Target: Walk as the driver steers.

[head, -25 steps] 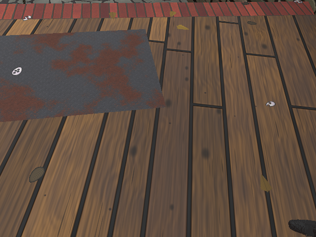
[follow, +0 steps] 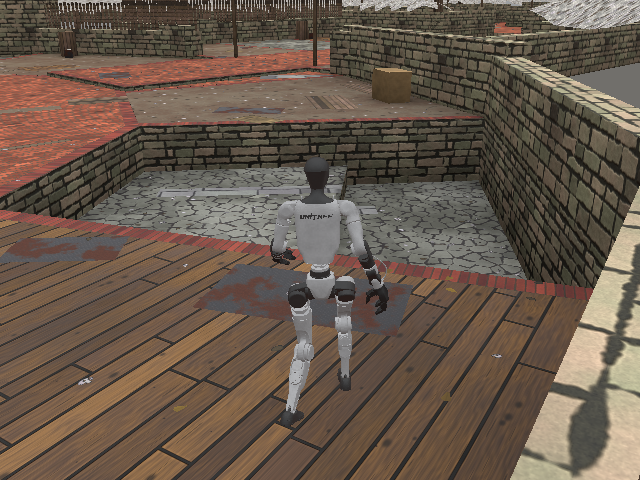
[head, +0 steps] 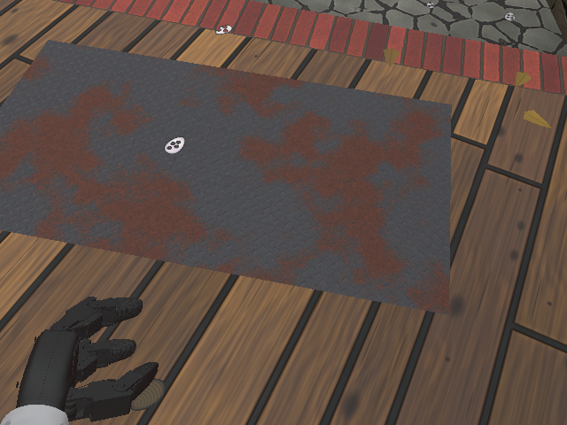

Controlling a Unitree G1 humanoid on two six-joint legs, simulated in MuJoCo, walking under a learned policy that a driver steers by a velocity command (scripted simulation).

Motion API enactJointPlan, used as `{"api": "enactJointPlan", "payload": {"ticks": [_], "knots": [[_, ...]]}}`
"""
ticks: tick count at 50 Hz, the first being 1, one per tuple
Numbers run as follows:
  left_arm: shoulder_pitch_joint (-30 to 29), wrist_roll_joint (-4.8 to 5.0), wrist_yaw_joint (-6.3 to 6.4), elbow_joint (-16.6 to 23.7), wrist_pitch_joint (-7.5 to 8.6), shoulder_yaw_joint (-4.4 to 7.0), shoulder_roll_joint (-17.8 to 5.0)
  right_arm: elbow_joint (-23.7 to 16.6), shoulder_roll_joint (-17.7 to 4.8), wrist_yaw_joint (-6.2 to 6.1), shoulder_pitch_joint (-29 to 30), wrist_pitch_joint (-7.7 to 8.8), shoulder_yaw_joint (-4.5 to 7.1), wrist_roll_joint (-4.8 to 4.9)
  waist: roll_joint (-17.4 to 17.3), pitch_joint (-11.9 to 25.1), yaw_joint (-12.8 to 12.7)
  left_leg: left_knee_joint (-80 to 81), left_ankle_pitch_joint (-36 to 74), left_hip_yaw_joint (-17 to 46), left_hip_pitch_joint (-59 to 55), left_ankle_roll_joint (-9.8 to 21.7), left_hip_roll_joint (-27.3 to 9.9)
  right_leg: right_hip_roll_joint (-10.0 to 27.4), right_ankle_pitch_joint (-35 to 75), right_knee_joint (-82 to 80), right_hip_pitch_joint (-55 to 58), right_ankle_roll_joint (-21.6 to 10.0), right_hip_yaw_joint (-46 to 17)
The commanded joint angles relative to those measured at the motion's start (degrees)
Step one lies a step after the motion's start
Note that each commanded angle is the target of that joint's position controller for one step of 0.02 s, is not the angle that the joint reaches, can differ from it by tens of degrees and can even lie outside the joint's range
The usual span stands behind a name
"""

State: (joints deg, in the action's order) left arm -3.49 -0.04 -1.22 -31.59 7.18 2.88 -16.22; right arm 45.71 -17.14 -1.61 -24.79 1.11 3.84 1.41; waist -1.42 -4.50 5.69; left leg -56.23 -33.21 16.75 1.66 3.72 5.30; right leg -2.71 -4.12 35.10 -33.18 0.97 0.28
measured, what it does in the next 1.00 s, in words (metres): walks ahead, turning left: left foot, then right foot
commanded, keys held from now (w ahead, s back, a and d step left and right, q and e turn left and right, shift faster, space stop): q+shift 0.44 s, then w+q+shift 0.56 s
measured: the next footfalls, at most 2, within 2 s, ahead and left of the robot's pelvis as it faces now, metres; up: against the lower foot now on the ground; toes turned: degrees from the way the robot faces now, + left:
left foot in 0.36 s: +0.36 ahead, +0.14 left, +0.00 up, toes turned +21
right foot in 0.78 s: +0.57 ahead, -0.01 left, +0.00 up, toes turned +52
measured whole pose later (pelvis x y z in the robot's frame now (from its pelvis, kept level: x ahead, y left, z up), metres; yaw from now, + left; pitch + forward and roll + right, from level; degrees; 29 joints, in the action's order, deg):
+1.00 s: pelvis +0.50 +0.10 +0.03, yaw +57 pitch +0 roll -2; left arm 22.6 -0.6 0.3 -44.8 4.7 4.0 -17.5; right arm 31.7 -18.9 0.6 -12.4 0.4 3.4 2.5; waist -2.4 -0.3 -4.3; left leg -76.1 -10.6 3.6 45.6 0.9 -4.7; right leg -0.9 -20.1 21.8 -1.6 0.0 5.5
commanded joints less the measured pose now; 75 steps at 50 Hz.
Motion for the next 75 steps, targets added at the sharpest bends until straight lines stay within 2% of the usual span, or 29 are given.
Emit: {"api": "enactJointPlan", "payload": {"ticks": [1, 3, 7, 12, 16, 17, 18, 19, 20, 21, 23, 29, 37, 39, 40, 41, 44, 51, 57, 59, 61, 62, 63, 64, 65, 66, 67, 70, 75], "knots": [[18.88, -1.48, 0.82, 0.78, -1.38, 2.57, -4.26, -8.34, -9.02, 0.34, 2.18, 0.61, 0.83, 1.44, 16.73, 23.41, -11.72, -28.71, 4.37, -5.48, 40.12, -4.12, -5.06, 24.25, 4.4, -11.74, 58.29, -12.61, -31.8], [14.67, -1.33, 0.98, -2.31, -2.34, 2.56, -4.68, -10.6, -9.56, 0.1, 12.37, -0.05, 1.79, -0.8, 0.54, 9.24, -9.61, -23.24, 6.33, -9.85, 35.82, -4.34, -8.58, 18.41, 27.03, -13.41, 37.7, -10.13, -15.12], [7.79, 0.28, 1.65, -5.88, -1.31, 2.36, -4.59, -13.15, -2.84, 0.84, 9.96, -2.08, 0.5, 1.19, 7.06, 2.88, -3.42, -9.03, 7.97, -11.84, 32.42, -5.29, -13.82, 20.18, 27.9, -20.59, 22.61, -12.2, -4.96], [3.42, 2.22, 1.9, -6.93, -2.2, 4.05, -10.5, -13.01, -5.22, 3.48, 12.01, -2.91, 1.21, -0.32, 5.28, 6.66, -3.14, 11.96, 32.48, -16.84, 21.82, -2.72, -10.78, 16.64, 25.58, -19.89, 25.27, -8.67, 8.5], [3.9, 3.73, 1.76, -7.02, -3.5, 4.97, -13.04, -12.59, -11.41, 4.35, 9.09, -3.46, 4.32, -0.28, 4.65, 7.93, -0.09, 18.37, 28.54, -21.99, 11.98, 1.48, -5.28, 16.09, 32.59, -5.97, 27.28, -5.82, 12.03], [3.88, 3.77, 1.64, -6.77, -4.19, 4.77, -12.36, -11.17, -13.15, 3.87, 3.76, -3.23, 5.66, -0.17, 2.32, 9.55, 2.85, 22.07, 30.27, -22.63, 4.35, 3.59, -2.78, 14.69, 30.36, 4.26, 24.1, -4.28, 13.04], [7.36, 2.12, 1.24, -6.83, -4.78, 3.72, -8.9, -10.2, -15.03, 2.74, 0.7, -2.94, 6.66, 0.35, -5.96, 8.55, 2.64, 26.05, 40.51, -16.18, -4.32, 6.53, -3.15, 10.56, 2.53, 18.41, 13.96, -1.44, 12.24], [12.94, -1.24, 0.54, -5.83, -5.03, 2.12, -4.25, -14.0, -20.79, 1.91, 7.23, -2.86, 6.69, 0.17, -21.73, 9.7, -5.46, 24.53, 63.19, 6.6, -10.79, 15.4, -14.47, 1.12, -36.55, 38.97, -1.57, 2.71, 10.32], [15.29, -0.18, 0.2, -4.59, -4.73, 2.01, -8.45, -18.05, -19.44, 3.13, 9.06, -1.18, 5.88, -2.66, -15.44, 24.06, -4.6, 35.4, 40.13, 29.81, -14.18, 23.51, -23.76, -1.55, -35.35, 46.7, -6.52, 2.21, -5.12], [9.9, 1.09, 0.23, -4.12, -4.29, 2.61, -11.66, -18.65, -17.27, 3.86, 11.15, -0.04, 5.39, -1.89, -6.24, 20.34, -3.45, 38.97, 30.15, 27.81, -10.13, 19.98, -22.53, 0.51, -29.32, 43.96, -7.3, 0.69, -8.15], [8.02, -0.19, 1.15, -4.71, -4.21, 2.42, -10.6, -17.53, -13.4, 3.33, 12.57, 0.44, 4.36, 0.76, 1.09, 13.56, -5.77, 39.27, 16.41, 20.44, -0.92, 14.2, -17.27, 4.04, -22.23, 34.16, -5.21, -0.23, -9.43], [2.88, -0.08, 0.05, -4.64, -3.4, 1.71, -7.05, -17.39, -13.05, 0.32, 13.36, -0.09, 3.83, -0.03, -1.61, 8.95, -4.89, 42.05, 3.05, 14.5, 11.98, 11.85, -9.59, 1.13, -14.3, 10.16, 5.81, 1.51, -7.52], [6.54, 2.09, 0.31, -4.07, -1.55, 2.56, -6.32, -16.86, -8.4, 0.93, 14.06, -1.0, 2.05, 0.64, -5.83, 5.13, -6.99, 32.8, -3.12, 14.78, 25.41, 7.08, -6.1, 0.19, -5.91, -5.53, 25.3, 2.27, -6.36], [20.75, 1.51, 0.85, -7.06, -1.24, 4.16, -9.27, -17.21, -1.96, 1.18, 14.19, -0.54, -0.02, 0.21, 1.04, 9.49, -13.12, 11.3, -8.7, 4.99, 39.22, 1.48, -0.31, 10.48, -14.2, -9.08, 44.46, -1.32, -14.13], [24.34, -0.89, 0.59, -6.75, -1.27, 4.28, -13.49, -20.22, 1.55, 1.31, 13.13, 0.27, -1.38, 1.21, 12.02, 10.49, -11.46, -3.81, -5.24, -2.13, 50.16, 0.29, 2.57, 23.1, -36.68, -18.58, 48.48, -7.19, -36.51], [19.07, -1.08, 0.3, -5.89, -1.07, 5.0, -15.1, -21.96, -2.74, 1.5, 14.12, 0.9, -0.94, 2.35, 16.74, 4.43, -9.21, -11.08, 3.34, -5.45, 58.18, -1.19, -4.92, 27.96, -47.66, -23.87, 43.23, -10.3, -47.67], [18.14, 0.49, 1.3, -5.86, -1.97, 3.04, -9.01, -18.7, -6.97, 1.57, 14.57, 0.2, 0.77, -0.18, 6.67, 0.12, -9.05, -20.38, 13.35, -9.81, 56.24, -2.36, -9.69, 20.17, -33.19, -22.3, 35.94, -6.07, -27.2], [23.46, -1.41, 1.65, -10.31, -1.19, 1.41, -5.69, -19.34, -3.61, 2.77, 18.97, 0.35, -0.03, 1.49, 6.17, -3.06, -9.47, -17.38, 29.77, -12.14, 54.63, -3.33, -11.96, 14.42, -7.12, -26.17, 32.2, -4.9, -1.82], [28.2, -1.24, 2.25, -13.72, -2.17, 1.42, -9.42, -21.11, -0.86, 6.06, 28.39, 1.63, -1.49, 1.62, 4.12, -6.86, -10.85, 3.9, 31.67, -22.92, 48.23, 0.87, -9.05, 15.3, 23.08, -25.54, 37.97, -1.59, 10.22], [28.78, -1.24, 3.28, -13.89, -2.8, 2.1, -13.37, -20.94, -2.52, 6.59, 27.74, 1.76, -0.69, 1.61, 8.5, -2.47, -7.91, 7.59, 28.55, -29.2, 35.4, 2.83, -3.2, 15.89, 59.49, -18.63, 38.61, -1.02, 13.61], [26.39, -0.95, 4.12, -13.04, -3.84, 3.01, -16.71, -18.05, -7.58, 6.32, 14.24, 1.0, 2.04, 2.04, 13.15, 5.17, 1.41, 8.47, 22.32, -28.66, 18.11, 5.86, 0.11, 18.67, 78.66, -0.8, 37.05, -2.32, 13.34], [23.79, -0.72, 3.91, -11.74, -3.57, 2.81, -16.01, -14.05, -12.08, 5.58, -0.04, 0.54, 4.55, 1.75, 11.95, 11.34, 8.31, 14.34, 24.38, -24.43, -2.4, 9.3, 0.26, 18.17, 74.55, 14.5, 27.26, -3.39, 11.83], [22.88, -0.35, 3.58, -11.23, -2.34, 1.53, -11.37, -10.05, -12.88, 4.17, -7.52, -0.04, 5.11, 1.87, 2.38, 10.81, 9.49, 21.89, 27.62, -13.67, -19.52, 11.56, -5.07, 10.74, 19.49, 35.73, 10.17, -2.47, 10.69], [30.53, -0.32, 2.45, -6.81, 0.22, -1.72, -1.99, -12.25, -16.27, 3.6, -2.08, 0.97, 4.46, 0.38, -14.74, 19.19, -1.86, 23.78, 17.73, 17.04, -33.99, 20.63, -18.05, 2.51, -26.8, 55.86, -10.17, -2.04, 1.86], [23.9, 2.09, 1.88, -4.71, 2.92, -0.94, -7.95, -12.6, -11.91, 3.33, -4.57, 1.92, 3.88, -0.73, -7.65, 26.88, 3.27, 37.33, -0.91, 31.84, -33.44, 23.03, -22.3, 3.17, -21.17, 55.89, -15.29, -3.41, -8.23], [17.75, 4.26, 2.03, -3.45, 3.45, -0.48, -9.44, -10.51, -9.92, 3.39, -4.8, 2.99, 3.33, -1.22, -0.41, 15.9, 2.97, 42.25, -0.93, 28.63, -24.0, 19.75, -21.9, 5.23, -17.3, 52.19, -17.57, -4.09, -7.59], [16.38, 3.87, 2.29, -3.19, 3.29, -0.78, -8.17, -10.21, -8.63, 3.64, -0.24, 3.92, 2.62, -1.27, 6.91, 8.37, -1.07, 43.37, 3.74, 22.82, -12.21, 17.92, -20.49, 7.76, -14.45, 46.89, -15.13, -3.88, -7.34], [22.7, 1.58, 1.4, -6.82, -0.42, -0.51, -6.74, -10.5, -2.75, 3.25, 9.74, 4.51, 0.41, -2.04, 2.37, 0.56, -9.32, 45.24, 13.33, 5.88, 9.28, 14.75, -13.17, 13.06, -10.63, 38.9, -6.0, -1.28, -6.49], [9.33, -0.94, 0.68, -2.28, -0.56, -2.25, -2.57, -7.24, -3.41, 1.43, 6.7, 5.64, 0.18, -1.36, 0.87, -4.76, -5.23, 47.98, 27.21, -9.85, 23.29, 11.35, -5.88, 11.42, 10.94, 15.02, -0.96, 2.6, 0.3]]}}
Keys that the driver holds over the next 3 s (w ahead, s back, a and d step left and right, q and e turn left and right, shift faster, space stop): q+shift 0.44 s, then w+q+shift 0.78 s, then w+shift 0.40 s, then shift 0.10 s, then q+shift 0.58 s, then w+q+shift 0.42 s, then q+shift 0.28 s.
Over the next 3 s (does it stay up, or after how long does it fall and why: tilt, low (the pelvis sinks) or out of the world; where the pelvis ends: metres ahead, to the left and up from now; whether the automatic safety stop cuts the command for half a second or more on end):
stays up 0.56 1.17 0.00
